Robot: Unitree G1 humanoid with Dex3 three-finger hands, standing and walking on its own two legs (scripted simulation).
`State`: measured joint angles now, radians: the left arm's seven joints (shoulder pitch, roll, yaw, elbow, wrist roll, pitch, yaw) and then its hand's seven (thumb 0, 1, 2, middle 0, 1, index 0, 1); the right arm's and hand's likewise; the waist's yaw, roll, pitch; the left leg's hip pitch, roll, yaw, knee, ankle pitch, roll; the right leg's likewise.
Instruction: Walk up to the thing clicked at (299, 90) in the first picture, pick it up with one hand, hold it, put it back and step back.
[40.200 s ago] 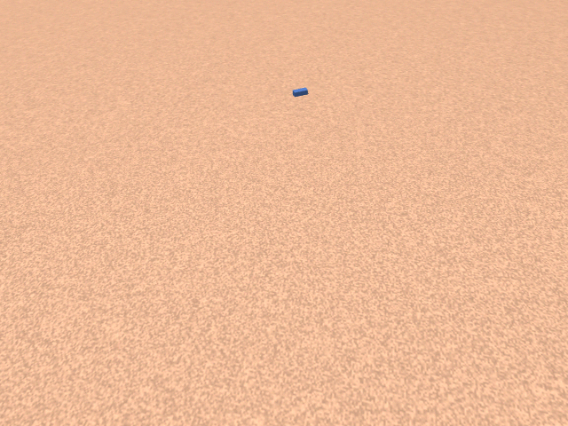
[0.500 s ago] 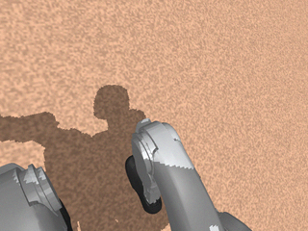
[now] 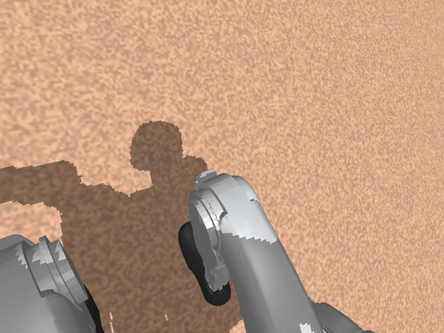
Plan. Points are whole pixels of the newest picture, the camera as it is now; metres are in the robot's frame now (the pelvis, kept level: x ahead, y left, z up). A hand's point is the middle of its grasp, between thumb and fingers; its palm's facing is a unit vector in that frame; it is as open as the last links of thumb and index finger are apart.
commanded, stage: open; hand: left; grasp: from above
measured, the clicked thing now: out of the picture +0.43 +0.36 -0.29
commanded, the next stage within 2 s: withdraw in 0.26 s
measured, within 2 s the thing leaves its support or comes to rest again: neither
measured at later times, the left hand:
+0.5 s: hand out of the picture +0.42 +0.35 -0.25, palm faces -0.32 -0.29 -0.90, open 12.6 cm
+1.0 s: hand out of the picture +0.39 +0.37 -0.09, palm faces -0.49 -0.13 -0.86, open 13.4 cm
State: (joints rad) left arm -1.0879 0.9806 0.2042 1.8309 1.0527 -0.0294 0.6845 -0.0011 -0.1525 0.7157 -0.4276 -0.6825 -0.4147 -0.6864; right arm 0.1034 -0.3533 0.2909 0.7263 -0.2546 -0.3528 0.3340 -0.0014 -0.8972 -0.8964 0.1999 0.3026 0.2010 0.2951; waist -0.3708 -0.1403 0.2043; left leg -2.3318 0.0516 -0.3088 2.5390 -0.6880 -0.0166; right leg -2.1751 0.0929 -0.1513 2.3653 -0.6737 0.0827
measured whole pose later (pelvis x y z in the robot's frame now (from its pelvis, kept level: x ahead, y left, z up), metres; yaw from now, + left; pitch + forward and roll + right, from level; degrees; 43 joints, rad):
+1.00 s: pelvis +0.00 -0.01 +0.04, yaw +7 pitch +30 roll -9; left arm -0.85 0.76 -0.01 1.19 1.11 -0.19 0.12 0.00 -0.38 0.91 -0.21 -0.85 -0.19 -0.86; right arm 0.10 -0.32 0.08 0.67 -0.11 -0.07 0.19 0.00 -0.91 -0.90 0.20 0.30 0.20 0.29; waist -0.16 0.00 -0.03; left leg -2.25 0.04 -0.18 2.36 -0.64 -0.01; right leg -2.13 0.04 -0.07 2.28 -0.68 0.06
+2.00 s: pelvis +0.01 -0.01 +0.19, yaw +12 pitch +30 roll -6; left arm -0.16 0.43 0.04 0.36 0.42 0.14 0.02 0.00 0.84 0.89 -0.21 -0.31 -0.21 -0.30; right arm 0.05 -0.29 -0.03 0.57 0.02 -0.04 0.02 0.00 -0.91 -0.90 0.20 0.30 0.20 0.29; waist -0.02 0.02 -0.19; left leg -1.79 0.05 -0.10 1.87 -0.61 -0.02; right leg -1.70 0.00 -0.04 1.83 -0.66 0.04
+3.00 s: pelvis +0.09 +0.01 +0.41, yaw +17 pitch +10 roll -3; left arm 0.50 0.21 0.03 -0.12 -0.05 0.46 0.01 0.01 0.91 0.90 -0.20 -0.30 -0.20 -0.29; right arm 0.26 -0.23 0.04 0.52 0.00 -0.24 -0.19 0.01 -0.91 -0.90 0.20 0.30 0.21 0.30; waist -0.03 0.05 -0.16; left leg -0.72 0.04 -0.06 1.01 -0.47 -0.02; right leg -0.62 -0.03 -0.06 0.95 -0.49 0.03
